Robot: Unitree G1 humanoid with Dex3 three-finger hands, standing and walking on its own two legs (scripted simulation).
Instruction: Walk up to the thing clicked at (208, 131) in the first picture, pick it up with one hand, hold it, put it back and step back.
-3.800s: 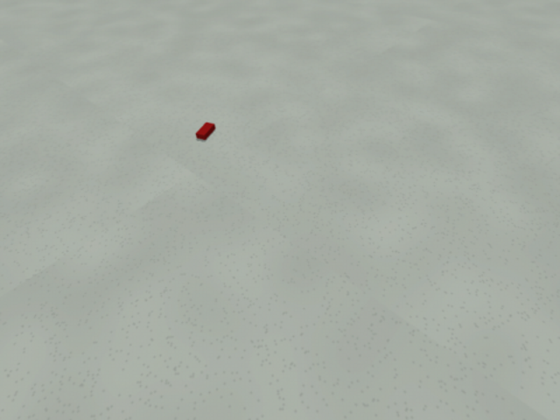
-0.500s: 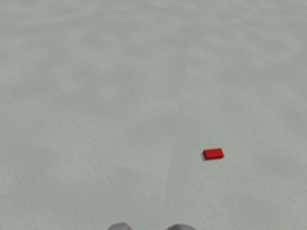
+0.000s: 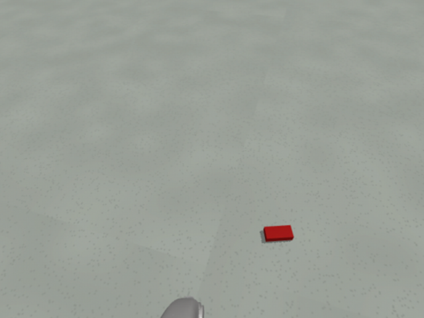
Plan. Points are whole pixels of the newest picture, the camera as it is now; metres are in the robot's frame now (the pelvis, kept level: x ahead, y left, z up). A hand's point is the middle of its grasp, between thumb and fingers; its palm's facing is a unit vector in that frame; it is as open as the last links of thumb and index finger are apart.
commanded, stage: walk up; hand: left
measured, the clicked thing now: (278, 233) +0.64 -0.23 -0.74
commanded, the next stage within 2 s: none
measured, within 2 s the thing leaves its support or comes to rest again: neither
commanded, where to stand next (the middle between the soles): +0.29 -0.51 m, yaw +7 degrees
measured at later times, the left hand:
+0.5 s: hand out of the picture +0.15 +0.12 -0.16, palm faces -0.03 -0.94 -0.33, open 7.4 cm
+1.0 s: hand out of the picture +0.14 -0.10 -0.17, palm faces +0.06 -0.95 -0.31, open 7.4 cm
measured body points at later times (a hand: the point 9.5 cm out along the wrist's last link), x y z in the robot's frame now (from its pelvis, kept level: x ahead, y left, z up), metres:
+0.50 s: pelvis +0.06 -0.18 -0.01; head +0.08 -0.13 +0.43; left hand +0.15 +0.17 -0.14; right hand +0.10 -0.54 -0.07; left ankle +0.12 +0.01 -0.72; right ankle +0.11 -0.38 -0.69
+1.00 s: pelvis +0.14 -0.37 -0.02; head +0.19 -0.33 +0.43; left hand +0.14 -0.06 -0.15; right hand +0.23 -0.69 -0.11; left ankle +0.21 -0.29 -0.73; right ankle +0.11 -0.43 -0.71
